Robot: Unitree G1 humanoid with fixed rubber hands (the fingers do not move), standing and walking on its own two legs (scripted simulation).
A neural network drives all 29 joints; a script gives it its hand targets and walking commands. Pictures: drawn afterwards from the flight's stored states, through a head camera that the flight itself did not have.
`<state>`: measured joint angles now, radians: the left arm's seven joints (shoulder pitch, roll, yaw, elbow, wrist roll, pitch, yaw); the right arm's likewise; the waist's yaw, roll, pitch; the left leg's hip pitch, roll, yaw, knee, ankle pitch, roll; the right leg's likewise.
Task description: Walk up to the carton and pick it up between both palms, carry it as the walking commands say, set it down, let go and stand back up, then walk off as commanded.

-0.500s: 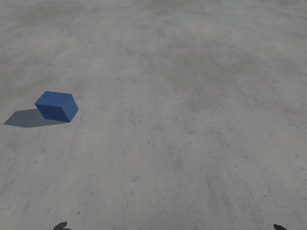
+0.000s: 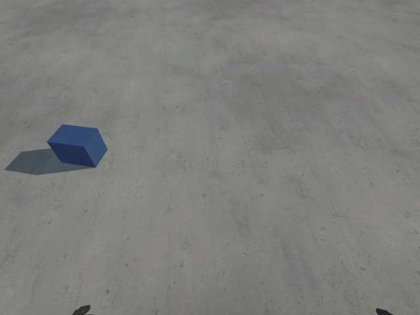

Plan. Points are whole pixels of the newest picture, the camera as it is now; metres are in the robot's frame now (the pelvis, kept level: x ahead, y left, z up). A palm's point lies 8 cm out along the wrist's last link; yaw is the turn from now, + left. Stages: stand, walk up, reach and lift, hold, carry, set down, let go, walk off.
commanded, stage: stand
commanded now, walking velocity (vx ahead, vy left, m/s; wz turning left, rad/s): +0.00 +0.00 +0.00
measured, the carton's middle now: (79, 145) +1.21 +0.95 -0.68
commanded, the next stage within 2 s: walk up in 0.26 s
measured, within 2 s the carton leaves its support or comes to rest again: neither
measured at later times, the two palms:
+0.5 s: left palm out of the picture +0.11 +0.31 -0.10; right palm out of the picture +0.10 -0.32 -0.11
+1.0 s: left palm out of the picture -0.10 +0.36 -0.14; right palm (245, 224) +0.36 -0.04 -0.12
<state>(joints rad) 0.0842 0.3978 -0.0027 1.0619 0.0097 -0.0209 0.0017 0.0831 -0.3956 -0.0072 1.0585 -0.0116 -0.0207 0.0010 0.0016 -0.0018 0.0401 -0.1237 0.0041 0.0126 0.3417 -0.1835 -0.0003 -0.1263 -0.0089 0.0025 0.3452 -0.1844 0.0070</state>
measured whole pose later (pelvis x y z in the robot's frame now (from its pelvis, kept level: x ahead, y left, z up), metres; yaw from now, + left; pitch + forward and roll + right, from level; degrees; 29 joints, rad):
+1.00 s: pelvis +0.09 +0.12 -0.03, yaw +20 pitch +1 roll +0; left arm 0.46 0.33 0.07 1.00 0.04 -0.03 -0.01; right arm 0.02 -0.30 -0.04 0.82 -0.02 0.00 0.09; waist 0.10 0.00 0.03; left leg -0.43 0.07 0.06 0.65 -0.26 0.01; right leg -0.06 -0.28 -0.19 0.59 -0.45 0.09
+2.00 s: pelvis +0.50 +0.40 -0.02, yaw +33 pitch +1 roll -1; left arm 0.45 0.21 0.05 1.03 0.02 -0.05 -0.01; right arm 0.05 -0.21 -0.03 0.91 -0.05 -0.06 0.04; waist 0.06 -0.01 0.04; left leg -0.41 0.08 0.11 0.59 -0.19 0.01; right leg -0.14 -0.15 -0.11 0.75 -0.48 0.03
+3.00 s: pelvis +0.78 +0.59 -0.01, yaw +35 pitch +0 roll -2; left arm 0.35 0.23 0.06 1.06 0.04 0.01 0.00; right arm 0.24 -0.19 -0.04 1.00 -0.03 -0.04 0.00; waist 0.01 -0.03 0.01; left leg -0.26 0.09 0.10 0.51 -0.24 0.00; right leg -0.36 -0.07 -0.07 0.85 -0.41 0.02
